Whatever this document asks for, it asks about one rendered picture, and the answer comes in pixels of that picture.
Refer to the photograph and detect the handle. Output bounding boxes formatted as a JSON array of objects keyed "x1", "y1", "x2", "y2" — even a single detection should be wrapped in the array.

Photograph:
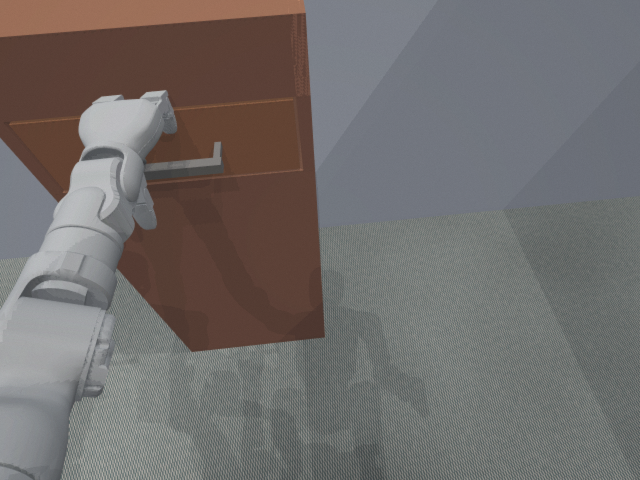
[{"x1": 144, "y1": 142, "x2": 224, "y2": 180}]

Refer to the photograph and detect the drawer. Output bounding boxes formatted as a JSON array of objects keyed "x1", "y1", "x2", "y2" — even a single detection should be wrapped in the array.
[{"x1": 9, "y1": 97, "x2": 300, "y2": 191}]

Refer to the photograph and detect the left robot forearm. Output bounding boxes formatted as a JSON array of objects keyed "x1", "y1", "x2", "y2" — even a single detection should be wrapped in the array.
[{"x1": 0, "y1": 141, "x2": 144, "y2": 330}]

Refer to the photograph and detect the left robot upper arm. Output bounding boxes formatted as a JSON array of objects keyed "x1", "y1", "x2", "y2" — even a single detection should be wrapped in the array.
[{"x1": 0, "y1": 296, "x2": 116, "y2": 480}]

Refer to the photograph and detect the left robot hand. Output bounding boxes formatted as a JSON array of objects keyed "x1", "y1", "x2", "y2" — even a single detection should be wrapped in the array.
[{"x1": 78, "y1": 90, "x2": 177, "y2": 230}]

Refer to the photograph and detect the cabinet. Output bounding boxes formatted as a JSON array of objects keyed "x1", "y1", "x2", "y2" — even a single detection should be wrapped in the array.
[{"x1": 0, "y1": 0, "x2": 325, "y2": 352}]

